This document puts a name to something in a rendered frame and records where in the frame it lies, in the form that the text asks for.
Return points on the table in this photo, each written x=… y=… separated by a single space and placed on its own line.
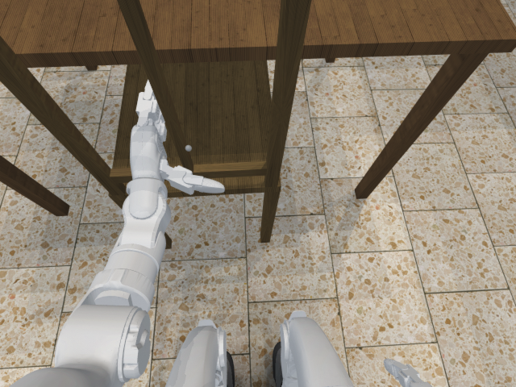
x=63 y=33

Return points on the chair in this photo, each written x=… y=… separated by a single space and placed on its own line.
x=223 y=110

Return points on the robot left upper arm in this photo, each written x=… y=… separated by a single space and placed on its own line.
x=101 y=346

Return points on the robot left hand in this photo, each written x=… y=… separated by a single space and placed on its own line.
x=146 y=150

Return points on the left robot forearm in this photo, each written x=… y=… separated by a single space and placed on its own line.
x=130 y=272

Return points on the robot right hand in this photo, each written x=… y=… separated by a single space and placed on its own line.
x=405 y=374

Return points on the left robot thigh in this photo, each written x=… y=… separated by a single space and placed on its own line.
x=204 y=351

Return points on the right robot thigh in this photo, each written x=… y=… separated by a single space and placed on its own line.
x=317 y=363

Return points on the robot thigh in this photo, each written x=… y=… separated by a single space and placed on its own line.
x=204 y=351
x=317 y=363

